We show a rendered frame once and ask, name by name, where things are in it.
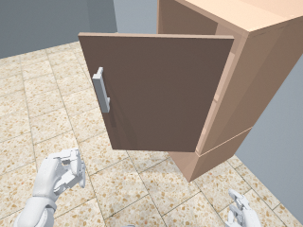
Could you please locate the handle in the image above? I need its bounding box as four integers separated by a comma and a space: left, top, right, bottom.
92, 67, 110, 113

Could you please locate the cupboard door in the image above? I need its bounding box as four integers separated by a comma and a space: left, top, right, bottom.
78, 32, 235, 152

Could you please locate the right robot hand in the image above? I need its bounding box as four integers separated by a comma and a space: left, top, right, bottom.
225, 188, 262, 227

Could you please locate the left robot forearm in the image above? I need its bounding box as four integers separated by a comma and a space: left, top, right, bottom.
12, 196, 57, 227

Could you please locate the left robot hand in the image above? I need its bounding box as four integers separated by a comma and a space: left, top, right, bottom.
32, 148, 86, 202

